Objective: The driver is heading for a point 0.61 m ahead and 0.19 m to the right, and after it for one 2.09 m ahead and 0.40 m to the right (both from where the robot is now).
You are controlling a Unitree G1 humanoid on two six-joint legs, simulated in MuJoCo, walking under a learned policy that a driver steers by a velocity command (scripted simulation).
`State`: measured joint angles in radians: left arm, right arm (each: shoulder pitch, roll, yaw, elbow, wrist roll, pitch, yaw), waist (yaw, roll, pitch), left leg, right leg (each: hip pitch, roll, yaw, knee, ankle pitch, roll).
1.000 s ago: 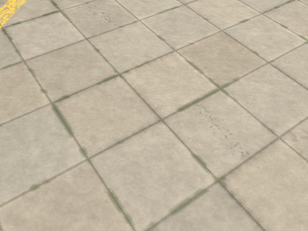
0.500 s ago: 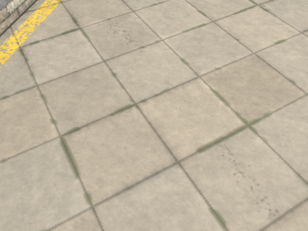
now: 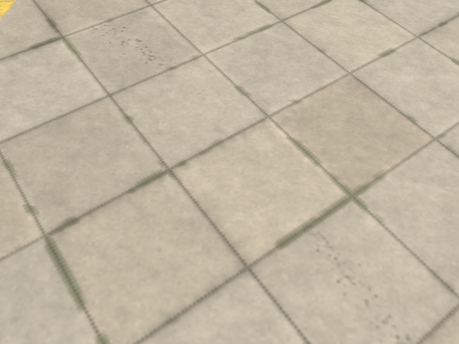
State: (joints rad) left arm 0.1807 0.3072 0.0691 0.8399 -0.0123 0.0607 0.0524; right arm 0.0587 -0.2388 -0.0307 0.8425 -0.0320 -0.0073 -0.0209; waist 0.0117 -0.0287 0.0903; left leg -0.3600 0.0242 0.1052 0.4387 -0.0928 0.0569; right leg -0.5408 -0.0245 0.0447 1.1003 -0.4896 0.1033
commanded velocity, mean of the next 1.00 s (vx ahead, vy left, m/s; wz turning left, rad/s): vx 0.34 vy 0.00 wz -0.37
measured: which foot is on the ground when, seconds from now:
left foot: down 0.00-0.20, up 0.22-0.68, down 0.70-1.00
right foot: up 0.00-0.20, down 0.22-0.72, up 0.74-1.00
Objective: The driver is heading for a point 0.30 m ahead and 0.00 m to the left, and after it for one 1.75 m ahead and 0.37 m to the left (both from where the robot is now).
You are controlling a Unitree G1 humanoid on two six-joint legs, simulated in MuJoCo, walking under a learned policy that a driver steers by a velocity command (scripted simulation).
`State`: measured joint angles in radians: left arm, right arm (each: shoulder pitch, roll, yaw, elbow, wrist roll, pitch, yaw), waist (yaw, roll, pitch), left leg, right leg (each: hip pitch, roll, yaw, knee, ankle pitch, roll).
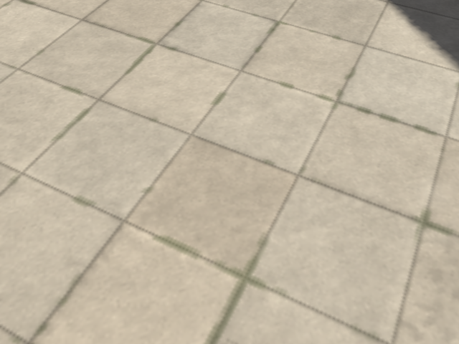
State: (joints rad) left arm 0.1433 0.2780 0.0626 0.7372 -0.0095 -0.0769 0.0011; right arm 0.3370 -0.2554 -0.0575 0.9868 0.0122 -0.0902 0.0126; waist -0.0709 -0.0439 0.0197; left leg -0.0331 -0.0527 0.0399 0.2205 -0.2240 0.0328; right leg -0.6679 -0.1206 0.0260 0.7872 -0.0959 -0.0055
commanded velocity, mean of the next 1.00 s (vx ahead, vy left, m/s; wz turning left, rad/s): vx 0.50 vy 0.00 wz -0.02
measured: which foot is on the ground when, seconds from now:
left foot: down 0.00-0.18, up 0.20-0.68, down 0.70-1.00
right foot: up 0.00-0.14, down 0.16-0.72, up 0.74-1.00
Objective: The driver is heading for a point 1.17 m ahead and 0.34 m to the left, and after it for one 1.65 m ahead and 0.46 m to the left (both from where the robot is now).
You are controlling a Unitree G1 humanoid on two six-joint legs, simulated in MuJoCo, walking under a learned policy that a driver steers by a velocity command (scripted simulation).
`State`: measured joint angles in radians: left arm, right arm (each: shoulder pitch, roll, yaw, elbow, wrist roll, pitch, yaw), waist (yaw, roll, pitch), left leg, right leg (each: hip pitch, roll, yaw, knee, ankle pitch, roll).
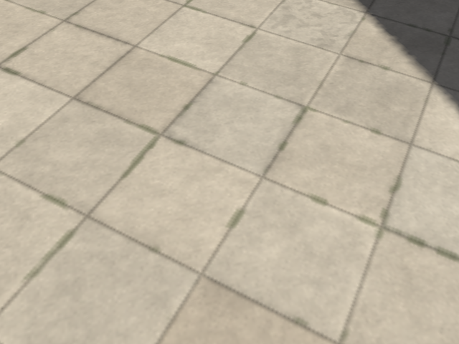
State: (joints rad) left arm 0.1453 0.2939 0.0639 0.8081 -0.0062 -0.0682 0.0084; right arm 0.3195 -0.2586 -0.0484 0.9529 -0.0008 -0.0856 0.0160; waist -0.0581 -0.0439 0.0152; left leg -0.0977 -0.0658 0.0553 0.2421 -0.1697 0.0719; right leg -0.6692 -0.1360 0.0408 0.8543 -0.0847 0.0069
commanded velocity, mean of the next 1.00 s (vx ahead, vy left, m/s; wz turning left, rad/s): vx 0.50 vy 0.00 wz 0.34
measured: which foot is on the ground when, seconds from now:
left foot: down 0.00-0.26, up 0.28-0.76, down 0.78-1.00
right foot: up 0.00-0.22, down 0.24-0.76, up 0.78-1.00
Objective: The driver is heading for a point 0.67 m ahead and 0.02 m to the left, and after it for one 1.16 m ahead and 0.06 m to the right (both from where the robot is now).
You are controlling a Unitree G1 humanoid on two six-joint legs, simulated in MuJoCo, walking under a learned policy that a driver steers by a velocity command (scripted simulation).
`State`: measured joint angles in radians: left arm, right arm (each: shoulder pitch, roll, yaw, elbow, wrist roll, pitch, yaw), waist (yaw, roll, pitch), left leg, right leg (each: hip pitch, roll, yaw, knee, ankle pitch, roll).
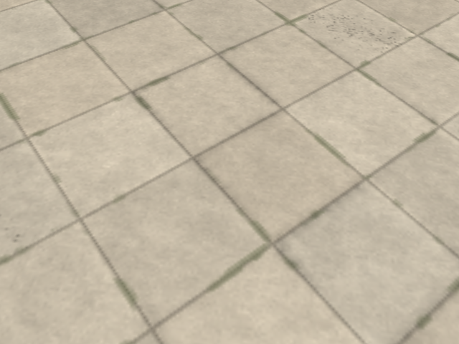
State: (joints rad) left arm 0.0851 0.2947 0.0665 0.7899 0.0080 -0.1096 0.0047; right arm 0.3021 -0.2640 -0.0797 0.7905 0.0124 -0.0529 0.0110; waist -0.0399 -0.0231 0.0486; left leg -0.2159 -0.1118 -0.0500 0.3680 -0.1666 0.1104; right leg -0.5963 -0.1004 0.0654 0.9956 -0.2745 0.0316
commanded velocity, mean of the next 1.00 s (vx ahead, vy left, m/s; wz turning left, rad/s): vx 0.50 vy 0.00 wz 0.19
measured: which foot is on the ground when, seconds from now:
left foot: down 0.00-0.28, up 0.30-0.74, down 0.76-1.00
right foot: up 0.00-0.24, down 0.26-0.78, up 0.80-1.00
